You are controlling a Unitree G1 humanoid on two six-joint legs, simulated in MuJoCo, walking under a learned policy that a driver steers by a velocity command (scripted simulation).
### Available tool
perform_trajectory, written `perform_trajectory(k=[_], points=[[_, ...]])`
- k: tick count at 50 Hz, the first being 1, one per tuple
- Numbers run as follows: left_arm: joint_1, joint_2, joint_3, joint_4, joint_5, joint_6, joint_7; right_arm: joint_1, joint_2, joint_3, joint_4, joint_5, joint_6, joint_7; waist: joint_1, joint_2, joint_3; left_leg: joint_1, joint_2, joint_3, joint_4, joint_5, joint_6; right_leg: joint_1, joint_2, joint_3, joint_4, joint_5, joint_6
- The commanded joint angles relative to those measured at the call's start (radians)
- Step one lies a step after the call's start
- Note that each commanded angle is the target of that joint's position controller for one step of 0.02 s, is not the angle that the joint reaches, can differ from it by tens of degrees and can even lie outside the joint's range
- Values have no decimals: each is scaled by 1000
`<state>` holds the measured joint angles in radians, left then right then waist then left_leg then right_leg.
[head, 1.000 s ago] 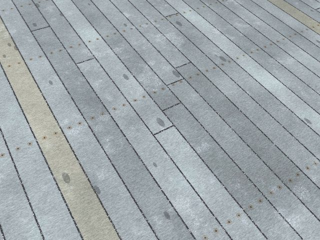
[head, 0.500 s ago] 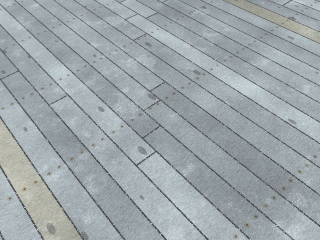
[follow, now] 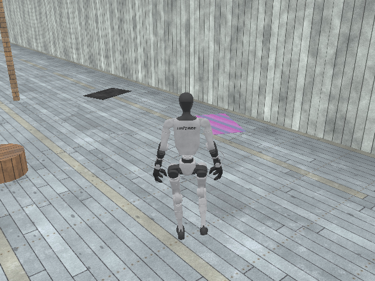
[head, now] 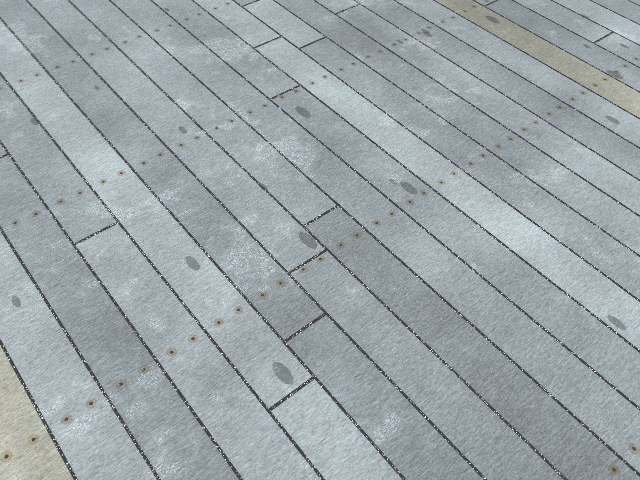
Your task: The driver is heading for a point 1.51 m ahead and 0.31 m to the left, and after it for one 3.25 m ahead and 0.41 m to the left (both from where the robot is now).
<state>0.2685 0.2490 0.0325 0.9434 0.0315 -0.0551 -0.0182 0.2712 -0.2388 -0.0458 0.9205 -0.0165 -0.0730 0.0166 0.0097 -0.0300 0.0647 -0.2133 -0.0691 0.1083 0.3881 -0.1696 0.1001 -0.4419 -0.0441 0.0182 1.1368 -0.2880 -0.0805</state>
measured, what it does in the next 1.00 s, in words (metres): walks ahead, turning left: right foot, then left foot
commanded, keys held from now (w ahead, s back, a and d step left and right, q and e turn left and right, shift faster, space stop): w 0.46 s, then w+q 0.54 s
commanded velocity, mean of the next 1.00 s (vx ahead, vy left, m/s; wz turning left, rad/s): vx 0.50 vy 0.00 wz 0.19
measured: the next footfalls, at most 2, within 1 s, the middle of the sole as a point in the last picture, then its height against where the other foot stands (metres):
right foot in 0.38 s outside the picture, level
left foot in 0.94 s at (297, 402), level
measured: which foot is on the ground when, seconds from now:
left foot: down 0.00-0.38, up 0.40-0.92, down 0.94-1.00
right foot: up 0.00-0.36, down 0.38-0.94, up 0.96-1.00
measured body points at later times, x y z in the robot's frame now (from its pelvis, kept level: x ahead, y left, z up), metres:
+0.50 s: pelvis +0.28 -0.05 -0.01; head +0.31 -0.06 +0.44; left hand +0.39 +0.21 -0.13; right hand +0.29 -0.30 -0.16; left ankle +0.15 +0.07 -0.64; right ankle +0.34 -0.11 -0.74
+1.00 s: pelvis +0.55 +0.00 -0.02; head +0.58 +0.01 +0.43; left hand +0.47 +0.24 -0.17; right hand +0.76 -0.21 -0.14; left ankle +0.61 +0.06 -0.74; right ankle +0.39 -0.13 -0.65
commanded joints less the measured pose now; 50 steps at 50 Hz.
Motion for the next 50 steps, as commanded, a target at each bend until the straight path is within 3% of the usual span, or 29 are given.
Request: perform_trajectory(k=[1,7,13,16,17,18,19,20,21,22,23,24,26,29,32,37,41,44,45,46,47,48,49,50], points=[[59,46,10,-25,7,19,-14,50,-103,-18,-15,7,-31,-2,25,84,-17,34,275,-259,-276,94,124,-98,-58,0,-40,74,25],[-193,29,1,-108,0,16,-20,158,-95,-11,35,11,-29,-5,-29,74,36,118,232,-169,-298,218,99,-212,-63,-58,-339,272,67],[-335,34,-4,-163,-4,6,-16,241,-103,-8,80,-2,-22,-20,-67,91,46,285,276,-151,-234,408,95,-192,-16,-89,-531,269,33],[-277,54,7,-157,-4,-5,-9,208,-122,-12,86,-8,-17,-30,-21,106,15,340,294,-134,-118,672,72,-71,32,-104,-594,153,-14],[-183,70,17,-128,-3,-11,-2,194,-132,-15,87,-10,-14,-31,19,113,-36,340,285,-123,-7,797,59,46,66,-115,-619,120,-34],[-17,89,30,-72,3,-21,8,177,-131,-13,85,-6,-9,-29,90,86,-124,290,249,-88,179,800,39,247,87,-125,-682,158,-61],[164,156,51,-31,28,-29,21,170,-107,-3,58,4,-11,-27,152,26,-242,92,208,-61,448,524,21,517,-78,49,-691,94,-112],[233,263,81,-21,41,-24,24,298,9,19,36,44,-11,-13,99,-216,-380,-299,19,-16,849,-189,-31,820,-387,559,-768,14,-263],[168,208,73,-26,-4,-9,15,232,-108,-11,50,16,-9,-21,98,-72,-347,-397,22,-161,947,-322,-13,750,-360,655,-855,-23,-253],[54,160,59,-41,-15,-10,13,144,-111,-17,18,13,-13,-19,54,-41,-178,-438,78,-171,931,-232,-6,600,-321,466,-869,8,-218],[2,100,44,-45,-11,-18,9,100,-92,-13,10,12,-19,-16,33,3,-108,-409,113,-168,874,-165,-6,479,-277,359,-905,112,-189],[-15,69,36,-38,-10,-27,11,95,-75,-13,18,5,-9,-13,4,2,-63,-365,137,-170,821,-139,-9,393,-234,260,-928,182,-147],[4,39,25,-14,-9,-44,16,137,-39,-9,34,-13,21,-1,-31,-21,-44,-278,148,-169,769,-114,-25,297,-197,148,-964,276,-107],[49,69,32,10,-16,-66,19,74,-35,-12,13,-14,45,14,-41,-28,-20,-349,158,-156,726,-39,-43,294,-179,50,-1014,295,-94],[100,65,28,25,-14,-67,21,-42,-33,-11,-27,-9,50,21,-19,-24,13,-440,165,-143,637,74,-54,324,-163,-31,-1032,350,-69],[152,64,21,41,-17,-65,34,-214,-8,8,-90,-8,42,29,20,-24,39,-435,142,-52,375,197,-50,397,-152,-144,-1018,495,-39],[210,80,22,67,-11,-51,50,-288,-12,13,-133,-14,39,33,36,-30,45,-420,108,16,254,122,-4,537,-194,-193,-940,684,-37],[180,118,31,62,-5,-35,61,-191,-40,-3,-115,-18,41,25,-24,-72,-25,-272,22,66,231,-25,61,594,-212,-239,-734,1090,-29],[168,132,36,55,-3,-26,61,-108,-59,-15,-92,-19,38,22,-60,-76,-76,-182,-12,71,210,-66,88,591,-214,-247,-592,1138,-31],[155,143,39,43,-5,-17,58,19,-87,-32,-54,-26,31,18,-116,-60,-145,-14,-32,50,137,-51,121,521,-207,-257,-394,1045,-21],[132,134,37,12,-12,-19,52,164,-164,-62,-22,-39,29,5,-186,20,-231,226,99,-146,76,-112,182,311,-178,-265,-97,743,6],[153,39,23,-69,-33,-31,26,140,-273,-93,-46,-26,41,-5,-115,312,-319,539,408,-736,-18,-63,369,-163,74,-224,320,-192,74],[32,115,35,-94,-17,-44,21,148,-256,-89,-45,-2,54,-7,-142,101,-304,535,406,-798,-95,-39,364,-308,60,3,377,-192,61],[-21,95,28,-121,-25,-59,16,84,-219,-79,-45,4,54,-16,-111,62,-177,418,392,-653,-112,2,322,-347,-5,29,309,-97,52]])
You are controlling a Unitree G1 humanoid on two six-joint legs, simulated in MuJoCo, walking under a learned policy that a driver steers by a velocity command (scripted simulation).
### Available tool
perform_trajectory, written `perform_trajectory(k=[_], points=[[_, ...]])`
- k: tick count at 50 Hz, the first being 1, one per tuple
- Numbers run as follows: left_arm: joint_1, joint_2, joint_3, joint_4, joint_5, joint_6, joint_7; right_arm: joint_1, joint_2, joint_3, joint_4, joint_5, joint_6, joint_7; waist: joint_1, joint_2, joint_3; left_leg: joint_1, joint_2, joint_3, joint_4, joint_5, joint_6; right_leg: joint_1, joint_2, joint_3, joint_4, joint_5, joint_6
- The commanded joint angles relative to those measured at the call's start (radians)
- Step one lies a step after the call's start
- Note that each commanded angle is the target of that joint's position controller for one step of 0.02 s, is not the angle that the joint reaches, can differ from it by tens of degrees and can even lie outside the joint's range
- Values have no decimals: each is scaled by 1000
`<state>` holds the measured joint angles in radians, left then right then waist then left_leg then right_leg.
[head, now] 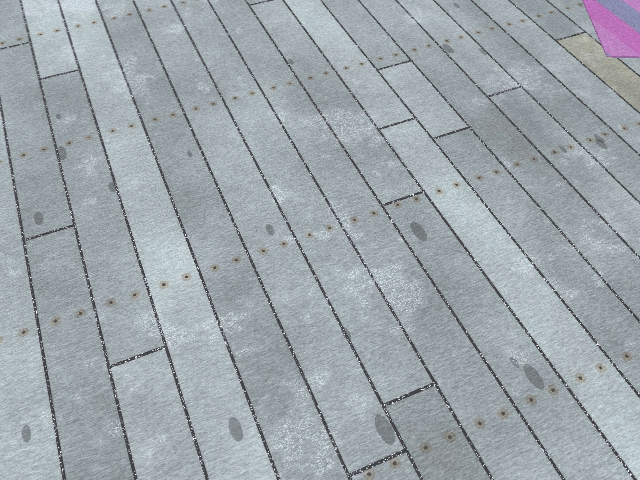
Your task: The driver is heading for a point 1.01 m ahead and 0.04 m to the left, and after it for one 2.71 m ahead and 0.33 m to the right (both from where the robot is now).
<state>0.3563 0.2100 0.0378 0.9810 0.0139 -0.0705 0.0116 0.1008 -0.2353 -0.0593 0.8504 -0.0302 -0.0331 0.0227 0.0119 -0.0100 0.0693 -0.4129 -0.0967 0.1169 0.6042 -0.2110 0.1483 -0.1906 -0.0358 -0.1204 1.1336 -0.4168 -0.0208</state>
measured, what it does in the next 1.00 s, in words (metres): walks ahead: right foot, then left foot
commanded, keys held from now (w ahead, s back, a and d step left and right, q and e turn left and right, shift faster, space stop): w+q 0.16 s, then w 0.54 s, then no key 0.30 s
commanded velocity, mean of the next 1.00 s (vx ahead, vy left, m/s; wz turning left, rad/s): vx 0.43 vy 0.00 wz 0.22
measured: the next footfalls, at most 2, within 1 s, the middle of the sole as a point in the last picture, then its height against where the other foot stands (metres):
right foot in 0.48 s outside the picture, level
left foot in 0.96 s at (276, 393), level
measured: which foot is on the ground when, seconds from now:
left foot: down 0.00-0.48, up 0.50-0.94, down 0.96-1.00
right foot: up 0.00-0.46, down 0.48-0.98, up 1.00-1.00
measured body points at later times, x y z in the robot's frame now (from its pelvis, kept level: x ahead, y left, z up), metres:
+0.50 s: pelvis +0.28 -0.02 +0.00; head +0.32 -0.02 +0.45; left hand +0.45 +0.24 -0.09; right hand +0.28 -0.30 -0.13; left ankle +0.08 +0.04 -0.70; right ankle +0.41 -0.09 -0.72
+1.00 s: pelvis +0.50 +0.03 +0.01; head +0.53 +0.05 +0.46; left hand +0.43 +0.26 -0.14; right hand +0.70 -0.16 -0.11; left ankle +0.59 +0.12 -0.72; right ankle +0.41 -0.09 -0.70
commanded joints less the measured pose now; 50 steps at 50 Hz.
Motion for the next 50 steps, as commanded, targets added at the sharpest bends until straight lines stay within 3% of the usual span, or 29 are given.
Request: perform_trajectory(k=[1,2,3,5,8,13,18,20,21,22,23,24,25,26,27,28,29,31,32,35,37,40,43,45,47,48,49,50], points=[[-94,134,23,-150,-10,-50,-11,211,-164,-52,26,18,10,-22,-62,-37,-94,471,379,-573,-353,153,222,-539,-49,160,200,84,-6],[-94,129,26,-150,5,-36,-9,175,-137,-43,22,24,2,-24,-24,-61,-52,367,325,-492,-368,237,183,-474,-70,162,129,94,4],[-63,117,22,-147,25,-14,-8,156,-124,-37,17,27,-8,-26,6,-32,-52,299,292,-442,-372,328,176,-404,-76,160,86,94,20],[-62,102,21,-157,39,20,-15,173,-133,-35,21,34,-29,-24,23,-11,-60,256,248,-390,-380,394,168,-373,-77,146,12,91,47],[-170,100,19,-206,35,36,-24,229,-171,-44,26,31,-35,-22,-1,21,-38,238,208,-367,-403,384,140,-423,-76,118,-126,201,76],[-331,94,9,-260,26,36,-34,338,-148,-34,46,30,-35,-21,-75,64,-33,361,195,-344,-399,437,67,-477,-59,99,-354,393,62],[-452,101,-1,-310,17,20,-43,400,-152,-24,65,14,-37,-36,-117,78,-9,496,240,-359,-364,514,60,-477,-18,81,-508,399,16],[-419,118,3,-313,15,13,-42,376,-169,-25,64,9,-40,-42,-83,89,-4,507,264,-359,-332,598,42,-396,2,84,-568,343,-18],[-356,131,10,-295,14,9,-37,350,-179,-26,60,9,-43,-44,-48,95,-21,494,262,-344,-286,713,23,-298,27,78,-596,304,-37],[-260,152,20,-265,11,4,-29,336,-190,-27,61,7,-46,-43,-7,98,-66,487,250,-331,-189,841,10,-174,62,67,-614,264,-56],[-109,169,31,-218,13,-4,-17,320,-191,-26,62,8,-47,-38,66,63,-143,448,209,-289,-15,850,-7,9,69,62,-678,300,-81],[51,225,47,-191,35,-13,-2,322,-156,-15,39,16,-52,-33,125,-3,-257,281,163,-263,237,591,-22,257,-99,239,-688,214,-128],[120,337,77,-178,50,-6,-4,466,-60,2,33,56,-51,-27,77,-249,-389,-46,-25,-172,616,-96,-73,518,-379,723,-759,145,-281],[54,257,64,-174,15,8,-17,426,-147,-12,47,20,-47,-32,56,-132,-324,-157,-4,-236,707,-272,-57,427,-373,859,-859,66,-280],[-51,192,47,-192,4,9,-21,341,-147,-15,30,11,-45,-29,23,-50,-153,-188,53,-241,703,-187,-57,268,-335,683,-872,42,-257],[-102,143,35,-194,8,4,-25,284,-128,-7,16,9,-47,-22,12,1,-86,-174,90,-231,649,-129,-59,161,-284,563,-902,125,-231],[-107,126,28,-182,11,-3,-23,264,-115,-6,11,6,-40,-15,-6,-22,-50,-152,117,-218,599,-110,-62,99,-236,467,-922,213,-202],[-75,113,20,-148,6,-18,-22,288,-92,0,17,-10,-21,-3,-33,-64,-45,-88,136,-196,543,-91,-80,34,-188,362,-945,375,-180],[-57,125,25,-134,1,-25,-22,291,-82,3,16,-11,-15,1,-41,-78,-61,-94,140,-178,528,-86,-90,39,-186,344,-956,405,-192],[-11,138,28,-104,-5,-34,-24,184,-76,9,-15,-11,-7,11,-30,-64,-28,-185,180,-139,435,0,-117,52,-167,277,-1009,428,-197],[13,131,23,-86,-6,-31,-24,112,-56,19,-37,-9,-7,10,-24,-57,-5,-199,182,-104,323,51,-138,59,-145,210,-990,665,-188],[40,129,16,-62,-6,-28,-24,39,-22,38,-48,3,-14,4,-3,-70,-28,-82,140,-51,129,142,-144,51,-102,110,-922,955,-147],[70,133,12,-37,-4,-18,-16,17,-34,40,-40,8,-17,-10,14,-95,-59,-25,108,-50,33,186,-128,123,-116,117,-861,983,-130],[56,133,11,-29,-3,-10,-8,38,-51,35,-27,4,-23,-20,0,-100,-61,22,99,-70,-23,150,-104,153,-140,144,-801,970,-122],[27,135,12,-24,-11,-3,0,159,-67,26,26,-7,-41,-31,-60,-53,-89,174,84,-78,-190,237,-74,158,-117,149,-651,911,-90],[55,123,7,-28,-15,-5,3,232,-115,16,51,-19,-57,-38,-72,16,-150,334,174,-147,-199,552,-57,88,-73,128,-528,736,-59],[161,54,-12,-36,-32,-4,8,309,-176,4,58,-27,-60,-40,-46,164,-285,573,428,-360,-96,1065,52,-72,6,83,-305,213,-29],[225,50,-9,9,-49,22,13,310,-137,9,66,19,-42,-36,-52,224,-404,586,521,-499,-124,1138,191,-110,92,117,-136,-213,-18]])
Velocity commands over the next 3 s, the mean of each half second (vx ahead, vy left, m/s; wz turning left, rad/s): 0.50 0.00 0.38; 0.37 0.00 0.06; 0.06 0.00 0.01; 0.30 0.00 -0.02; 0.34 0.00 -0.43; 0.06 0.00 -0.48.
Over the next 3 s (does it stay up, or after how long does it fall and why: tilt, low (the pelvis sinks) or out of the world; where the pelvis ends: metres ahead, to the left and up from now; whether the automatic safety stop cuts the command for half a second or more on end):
stays up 1.00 0.12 0.02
